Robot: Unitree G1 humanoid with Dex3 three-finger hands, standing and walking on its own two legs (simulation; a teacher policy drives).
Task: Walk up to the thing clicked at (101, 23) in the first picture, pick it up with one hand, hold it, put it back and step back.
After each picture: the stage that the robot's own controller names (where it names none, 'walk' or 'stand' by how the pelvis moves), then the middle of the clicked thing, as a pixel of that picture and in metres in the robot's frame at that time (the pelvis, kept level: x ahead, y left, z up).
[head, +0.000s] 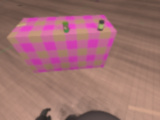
stand; (100, 25) +1.07 -0.06 +0.03
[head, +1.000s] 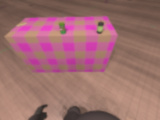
walk; (100, 27) +0.97 -0.02 +0.06
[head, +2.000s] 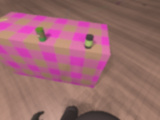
walk; (88, 41) +0.64 +0.09 +0.07
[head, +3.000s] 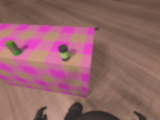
stand; (64, 53) +0.46 +0.24 +0.08
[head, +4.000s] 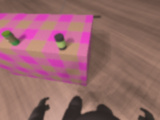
walk; (60, 42) +0.53 +0.27 +0.07
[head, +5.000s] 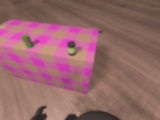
stand; (71, 48) +0.57 +0.20 +0.05
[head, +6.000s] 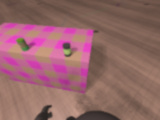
stand; (67, 49) +0.57 +0.23 +0.03
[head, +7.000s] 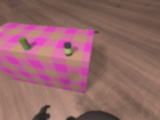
stand; (68, 49) +0.58 +0.23 +0.03
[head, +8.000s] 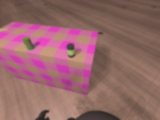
stand; (71, 50) +0.57 +0.21 +0.03
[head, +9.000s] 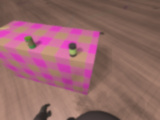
rise first; (72, 50) +0.58 +0.19 +0.03
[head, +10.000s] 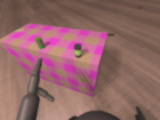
rise first; (78, 50) +0.58 +0.18 +0.04
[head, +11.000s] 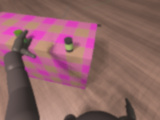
go down; (68, 45) +0.59 +0.17 +0.05
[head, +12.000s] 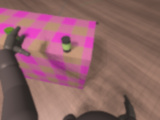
go down; (66, 44) +0.56 +0.17 +0.06
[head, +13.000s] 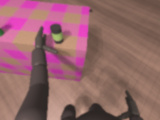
close in; (57, 34) +0.57 +0.19 +0.10
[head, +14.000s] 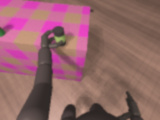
lift; (60, 37) +0.55 +0.17 +0.10
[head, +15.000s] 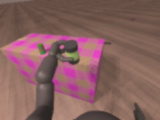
lift; (72, 53) +0.31 +0.12 +0.28
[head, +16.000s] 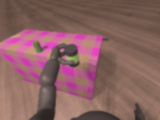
hold; (72, 56) +0.33 +0.13 +0.23
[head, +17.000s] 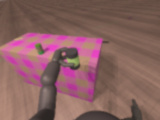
hold; (73, 59) +0.32 +0.12 +0.22
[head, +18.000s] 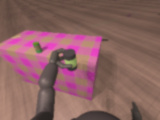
hold; (70, 60) +0.32 +0.14 +0.21
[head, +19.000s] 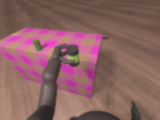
crouch; (73, 56) +0.35 +0.13 +0.21
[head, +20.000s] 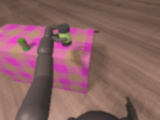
crouch; (65, 35) +0.47 +0.15 +0.25
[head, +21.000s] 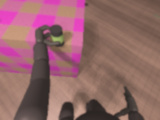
lower; (57, 36) +0.53 +0.15 +0.11
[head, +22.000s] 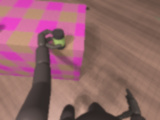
lower; (59, 39) +0.52 +0.15 +0.10
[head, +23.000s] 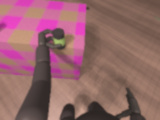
lower; (59, 39) +0.52 +0.15 +0.10
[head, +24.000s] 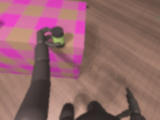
lower; (58, 38) +0.53 +0.16 +0.10
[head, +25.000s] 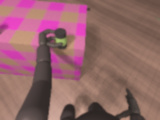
loosen; (61, 39) +0.53 +0.15 +0.10
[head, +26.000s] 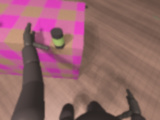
withdraw; (58, 39) +0.52 +0.16 +0.10
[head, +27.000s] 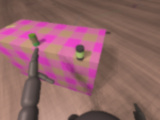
sink last; (80, 52) +0.51 +0.13 +0.07
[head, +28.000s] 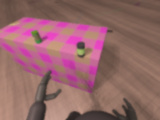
stand; (81, 49) +0.54 +0.14 +0.07
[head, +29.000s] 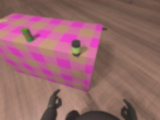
stand; (76, 48) +0.53 +0.14 +0.09
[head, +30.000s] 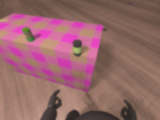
stand; (77, 48) +0.53 +0.13 +0.09
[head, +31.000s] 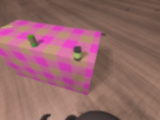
stand; (77, 53) +0.53 +0.14 +0.04
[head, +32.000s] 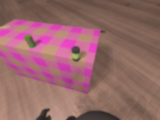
stand; (75, 54) +0.52 +0.16 +0.03
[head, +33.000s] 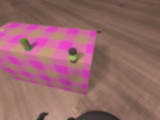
stand; (73, 55) +0.51 +0.17 +0.03
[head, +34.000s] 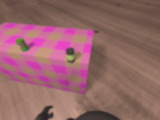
walk; (70, 55) +0.51 +0.18 +0.03
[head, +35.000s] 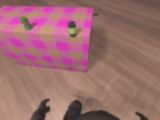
walk; (72, 29) +0.72 +0.21 +0.06
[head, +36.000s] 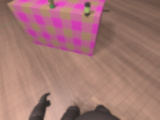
walk; (87, 9) +1.10 +0.13 +0.07
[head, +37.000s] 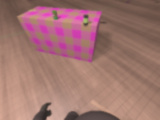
stand; (85, 19) +1.16 +0.15 +0.06
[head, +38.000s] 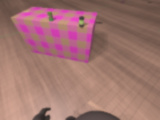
stand; (81, 21) +1.14 +0.17 +0.03
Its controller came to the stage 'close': yes
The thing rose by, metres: 0.22
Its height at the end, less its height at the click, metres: +0.00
